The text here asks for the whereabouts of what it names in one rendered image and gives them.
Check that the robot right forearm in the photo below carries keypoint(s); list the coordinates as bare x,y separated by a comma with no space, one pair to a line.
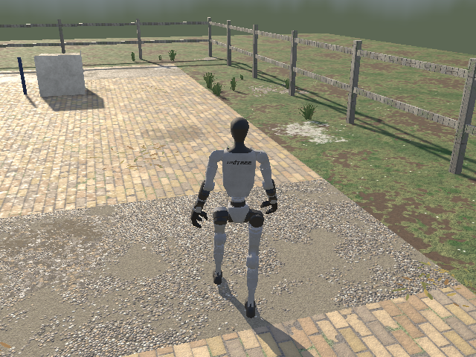
271,194

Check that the humanoid robot head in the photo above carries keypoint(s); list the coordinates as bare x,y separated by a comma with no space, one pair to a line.
239,130

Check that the left robot upper arm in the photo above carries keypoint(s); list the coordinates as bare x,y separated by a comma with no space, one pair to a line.
211,169

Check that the robot left thigh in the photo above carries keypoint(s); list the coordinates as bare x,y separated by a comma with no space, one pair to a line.
220,218

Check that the robot right hand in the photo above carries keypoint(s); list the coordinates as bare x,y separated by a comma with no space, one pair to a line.
267,203

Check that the robot left hand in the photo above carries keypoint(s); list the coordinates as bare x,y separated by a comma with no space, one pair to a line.
195,216

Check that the robot left forearm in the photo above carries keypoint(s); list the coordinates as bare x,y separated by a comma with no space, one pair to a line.
201,199

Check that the right robot upper arm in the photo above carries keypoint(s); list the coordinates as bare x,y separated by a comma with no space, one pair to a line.
265,169

